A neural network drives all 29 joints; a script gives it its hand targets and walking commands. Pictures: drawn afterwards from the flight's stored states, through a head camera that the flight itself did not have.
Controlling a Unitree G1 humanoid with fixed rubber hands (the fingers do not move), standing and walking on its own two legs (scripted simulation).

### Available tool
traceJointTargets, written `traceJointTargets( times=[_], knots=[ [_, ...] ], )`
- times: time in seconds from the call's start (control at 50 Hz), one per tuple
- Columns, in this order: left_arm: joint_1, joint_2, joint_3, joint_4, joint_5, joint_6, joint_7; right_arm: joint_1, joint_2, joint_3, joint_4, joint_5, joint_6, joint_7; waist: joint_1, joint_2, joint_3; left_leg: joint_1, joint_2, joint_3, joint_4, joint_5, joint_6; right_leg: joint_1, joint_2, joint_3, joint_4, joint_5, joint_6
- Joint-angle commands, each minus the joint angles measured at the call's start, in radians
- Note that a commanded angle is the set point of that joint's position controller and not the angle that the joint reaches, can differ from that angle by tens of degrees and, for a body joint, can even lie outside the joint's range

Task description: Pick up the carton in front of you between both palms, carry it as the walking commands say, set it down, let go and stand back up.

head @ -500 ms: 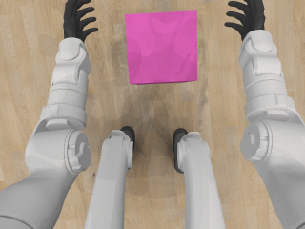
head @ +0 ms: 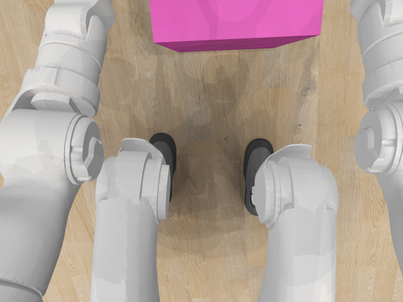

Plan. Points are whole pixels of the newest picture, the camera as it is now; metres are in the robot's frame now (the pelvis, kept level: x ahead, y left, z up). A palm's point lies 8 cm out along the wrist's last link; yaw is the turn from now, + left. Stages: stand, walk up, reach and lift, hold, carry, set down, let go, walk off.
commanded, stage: reach and lift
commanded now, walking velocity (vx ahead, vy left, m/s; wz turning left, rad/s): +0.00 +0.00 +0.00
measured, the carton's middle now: out of the picture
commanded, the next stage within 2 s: none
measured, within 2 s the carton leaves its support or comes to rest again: leaves its support in 0.88 s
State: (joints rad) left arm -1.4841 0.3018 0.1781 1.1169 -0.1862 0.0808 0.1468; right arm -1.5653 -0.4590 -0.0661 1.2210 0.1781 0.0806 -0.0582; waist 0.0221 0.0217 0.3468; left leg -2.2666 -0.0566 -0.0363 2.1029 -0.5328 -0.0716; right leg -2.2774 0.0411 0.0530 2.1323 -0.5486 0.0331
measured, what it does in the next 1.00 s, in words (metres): stands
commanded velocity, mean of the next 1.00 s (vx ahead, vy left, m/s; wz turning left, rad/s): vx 0.00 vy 0.00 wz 0.00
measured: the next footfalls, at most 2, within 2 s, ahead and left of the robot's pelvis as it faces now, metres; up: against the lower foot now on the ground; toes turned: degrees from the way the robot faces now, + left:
none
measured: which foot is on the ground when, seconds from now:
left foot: down 0.00-1.00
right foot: down 0.00-1.00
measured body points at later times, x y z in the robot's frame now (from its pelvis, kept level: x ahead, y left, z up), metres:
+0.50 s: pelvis +0.01 +0.00 -0.01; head +0.38 -0.02 +0.22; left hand +0.57 +0.15 -0.20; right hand +0.58 -0.18 -0.20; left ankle +0.12 +0.13 -0.35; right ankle +0.11 -0.12 -0.35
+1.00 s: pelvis +0.02 +0.00 -0.01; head +0.36 -0.03 +0.27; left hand +0.56 +0.13 -0.15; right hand +0.57 -0.17 -0.16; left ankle +0.12 +0.14 -0.35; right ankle +0.11 -0.13 -0.35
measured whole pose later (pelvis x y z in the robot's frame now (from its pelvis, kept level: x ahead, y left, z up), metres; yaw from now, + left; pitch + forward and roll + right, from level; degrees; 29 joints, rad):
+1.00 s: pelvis +0.02 +0.00 -0.01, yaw -1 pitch +39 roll +2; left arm -1.29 0.14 0.30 0.81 -0.09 0.24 0.17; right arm -1.37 -0.28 -0.13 0.92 0.08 0.26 -0.12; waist 0.02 0.03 0.22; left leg -2.27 -0.11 -0.07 2.18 -0.60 -0.10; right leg -2.28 0.07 0.06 2.20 -0.61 0.04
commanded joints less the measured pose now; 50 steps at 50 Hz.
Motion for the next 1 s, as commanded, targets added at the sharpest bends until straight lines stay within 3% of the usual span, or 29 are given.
traceJointTargets(
  times=[0.0,0.12,0.22,0.36,0.46,0.52,0.56,0.62,0.66,0.7,0.78,0.88,0.92,0.98],
  knots=[
    [-0.281,0.147,-0.017,-0.098,-0.026,-0.041,0.0,-0.312,-0.141,0.006,-0.116,0.023,-0.041,-0.008,-0.012,-0.063,-1.243,0.606,0.029,0.096,-0.081,0.268,0.011,0.624,-0.035,-0.065,-0.132,0.274,0.001],
    [-0.275,0.13,-0.033,-0.12,-0.05,-0.052,0.013,-0.321,-0.139,0.059,-0.13,0.059,-0.048,-0.008,0.015,-0.06,-1.269,0.631,0.017,0.107,-0.037,0.371,0.009,0.673,-0.023,-0.059,-0.078,0.374,-0.003],
    [-0.217,0.096,-0.049,-0.113,-0.064,-0.052,0.02,-0.266,-0.116,0.065,-0.106,0.055,-0.044,-0.01,0.003,-0.074,-1.308,0.653,0.006,0.11,-0.031,0.409,0.01,0.71,-0.018,-0.064,-0.07,0.418,-0.002],
    [-0.208,0.075,-0.017,-0.084,-0.029,-0.052,0.012,-0.253,-0.085,0.041,-0.073,0.024,-0.042,-0.007,0.003,-0.063,-1.171,0.584,0.002,0.097,-0.053,0.34,0.01,0.59,-0.021,-0.056,-0.098,0.322,-0.006],
    [-0.279,0.006,-0.046,-0.096,-0.033,-0.05,0.01,-0.329,-0.008,0.09,-0.095,0.044,-0.041,-0.003,0.013,-0.075,-1.166,0.593,-0.007,0.105,-0.067,0.292,0.014,0.611,-0.015,-0.061,-0.11,0.275,-0.006],
    [-0.319,-0.054,-0.03,-0.099,0.006,-0.046,0.008,-0.364,0.064,0.083,-0.097,0.014,-0.033,0.005,0.011,-0.073,-1.136,0.602,-0.02,0.11,-0.072,0.254,0.014,0.618,-0.001,-0.065,-0.12,0.241,-0.006],
    [-0.402,-0.243,-0.064,-0.126,0.026,-0.033,-0.027,-0.434,0.282,0.122,-0.107,0.007,-0.021,0.048,0.018,-0.074,-1.124,0.613,-0.035,0.113,-0.073,0.246,0.019,0.61,0.017,-0.067,-0.121,0.227,-0.01],
    [-0.548,-0.694,-0.127,-0.147,0.064,0.01,-0.153,-0.537,0.745,0.166,-0.117,-0.027,0.01,0.168,0.008,-0.064,-1.063,0.591,-0.062,0.124,-0.054,0.225,0.021,0.566,0.045,-0.076,-0.1,0.226,-0.023],
    [-0.569,-0.843,-0.127,-0.186,0.093,0.049,-0.225,-0.5,0.904,0.131,-0.135,-0.052,0.046,0.233,0.004,-0.05,-1.014,0.558,-0.071,0.131,-0.043,0.204,0.027,0.513,0.056,-0.087,-0.094,0.213,-0.024],
    [-0.564,-0.916,-0.128,-0.219,0.104,0.075,-0.266,-0.474,0.976,0.112,-0.155,-0.066,0.067,0.271,-0.001,-0.042,-0.993,0.52,-0.074,0.134,-0.037,0.206,0.037,0.483,0.063,-0.094,-0.089,0.221,-0.029],
    [-0.544,-1.023,-0.151,-0.269,0.069,0.088,-0.29,-0.457,1.071,0.141,-0.251,-0.053,0.082,0.289,-0.017,-0.048,-1.114,0.543,-0.082,0.135,-0.016,0.309,0.046,0.53,0.066,-0.105,-0.077,0.329,-0.035],
    [-0.569,-1.155,-0.273,-0.418,-0.016,0.107,-0.277,-0.517,1.198,0.263,-0.495,0.02,0.097,0.259,-0.017,-0.067,-1.576,0.665,-0.092,0.155,-0.012,0.516,0.035,0.814,0.078,-0.114,-0.071,0.591,-0.028],
    [-0.582,-1.187,-0.316,-0.497,-0.025,0.128,-0.269,-0.516,1.239,0.292,-0.581,0.023,0.12,0.245,-0.02,-0.089,-1.764,0.671,-0.1,0.17,-0.035,0.537,0.026,0.952,0.086,-0.115,-0.081,0.672,-0.02],
    [-0.583,-1.22,-0.366,-0.608,-0.014,0.157,-0.252,-0.443,1.308,0.306,-0.633,-0.002,0.16,0.216,-0.025,-0.106,-1.898,0.693,-0.116,0.18,-0.082,0.513,0.02,1.006,0.103,-0.13,-0.123,0.659,-0.003]
  ],
)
